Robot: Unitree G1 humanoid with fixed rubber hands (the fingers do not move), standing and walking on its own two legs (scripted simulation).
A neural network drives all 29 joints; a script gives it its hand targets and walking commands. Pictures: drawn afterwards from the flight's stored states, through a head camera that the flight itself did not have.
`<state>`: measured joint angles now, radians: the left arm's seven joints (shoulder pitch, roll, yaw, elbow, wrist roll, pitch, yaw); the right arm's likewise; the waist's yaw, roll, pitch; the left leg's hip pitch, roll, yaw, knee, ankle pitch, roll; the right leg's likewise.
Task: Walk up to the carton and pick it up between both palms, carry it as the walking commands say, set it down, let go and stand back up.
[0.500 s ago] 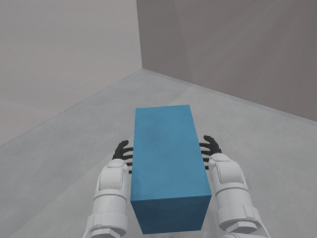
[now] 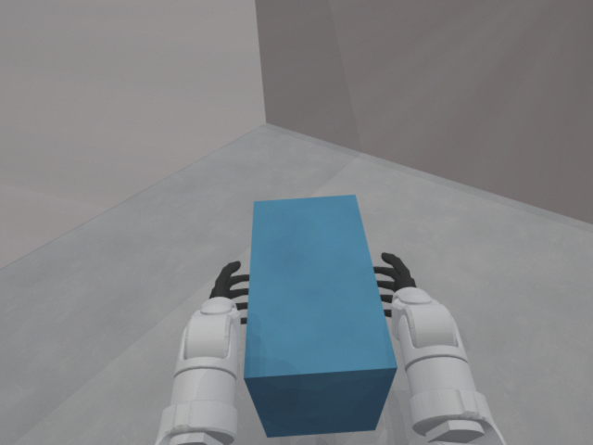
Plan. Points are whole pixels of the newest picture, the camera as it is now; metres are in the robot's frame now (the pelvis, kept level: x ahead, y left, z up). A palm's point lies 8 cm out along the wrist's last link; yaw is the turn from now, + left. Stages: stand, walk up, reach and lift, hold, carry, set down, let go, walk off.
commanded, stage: hold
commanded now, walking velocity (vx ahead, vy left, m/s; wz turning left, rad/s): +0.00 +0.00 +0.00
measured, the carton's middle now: (312, 312) +0.34 +0.00 -0.01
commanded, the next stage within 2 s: carry in 0.84 s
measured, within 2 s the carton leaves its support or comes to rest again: neither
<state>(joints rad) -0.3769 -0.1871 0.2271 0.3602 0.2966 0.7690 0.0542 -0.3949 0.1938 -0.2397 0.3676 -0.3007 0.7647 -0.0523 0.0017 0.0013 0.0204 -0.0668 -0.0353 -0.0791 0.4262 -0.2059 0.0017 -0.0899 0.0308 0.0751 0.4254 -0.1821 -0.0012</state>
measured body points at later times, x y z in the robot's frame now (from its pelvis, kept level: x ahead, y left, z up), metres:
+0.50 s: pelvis +0.00 +0.00 +0.00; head -0.06 +0.00 +0.45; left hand +0.31 +0.13 +0.05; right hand +0.31 -0.13 +0.05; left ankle +0.03 +0.12 -0.74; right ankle +0.04 -0.12 -0.74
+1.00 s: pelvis -0.01 +0.00 -0.01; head -0.03 +0.00 +0.44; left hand +0.31 +0.13 +0.05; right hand +0.32 -0.13 +0.06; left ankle +0.03 +0.12 -0.74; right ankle +0.04 -0.12 -0.74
